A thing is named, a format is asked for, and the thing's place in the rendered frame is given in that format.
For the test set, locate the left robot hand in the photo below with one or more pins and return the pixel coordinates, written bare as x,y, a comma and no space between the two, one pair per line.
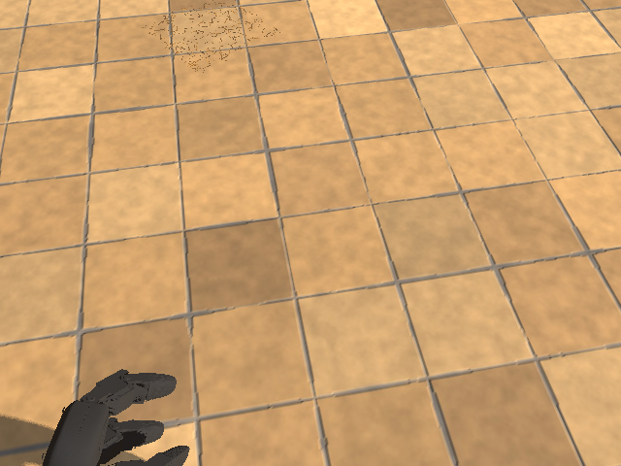
86,436

